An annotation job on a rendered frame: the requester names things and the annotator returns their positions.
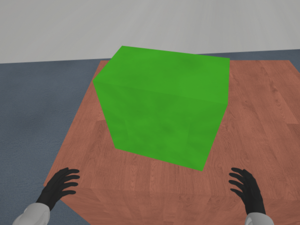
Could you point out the robot left hand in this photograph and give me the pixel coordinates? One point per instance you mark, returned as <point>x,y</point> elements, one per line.
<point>53,190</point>

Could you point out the pedestal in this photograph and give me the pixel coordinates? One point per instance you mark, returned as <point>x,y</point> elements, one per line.
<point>259,132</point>

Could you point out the left robot forearm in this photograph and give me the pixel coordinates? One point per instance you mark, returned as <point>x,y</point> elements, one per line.
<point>34,214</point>

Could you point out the carton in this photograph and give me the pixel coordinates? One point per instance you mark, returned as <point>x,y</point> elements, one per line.
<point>164,105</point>

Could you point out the right robot forearm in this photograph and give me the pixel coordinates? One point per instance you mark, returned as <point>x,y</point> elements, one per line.
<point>256,218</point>

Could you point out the robot right hand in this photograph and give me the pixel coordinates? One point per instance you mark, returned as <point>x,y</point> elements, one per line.
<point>251,194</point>

